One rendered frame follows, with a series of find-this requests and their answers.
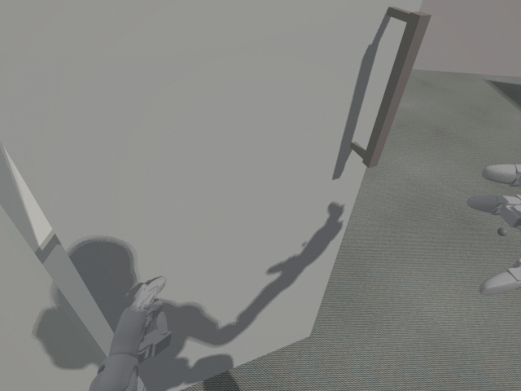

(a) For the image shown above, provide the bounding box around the fridge door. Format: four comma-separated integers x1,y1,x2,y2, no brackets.
0,0,422,391

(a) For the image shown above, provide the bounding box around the handle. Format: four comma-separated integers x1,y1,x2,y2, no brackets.
350,7,431,168

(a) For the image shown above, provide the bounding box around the right robot hand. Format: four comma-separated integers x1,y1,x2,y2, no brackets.
467,165,521,295

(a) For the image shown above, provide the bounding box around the left robot hand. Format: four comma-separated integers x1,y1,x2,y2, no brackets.
108,276,172,364

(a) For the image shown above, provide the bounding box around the robot left forearm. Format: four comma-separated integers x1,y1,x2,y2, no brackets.
89,354,139,391

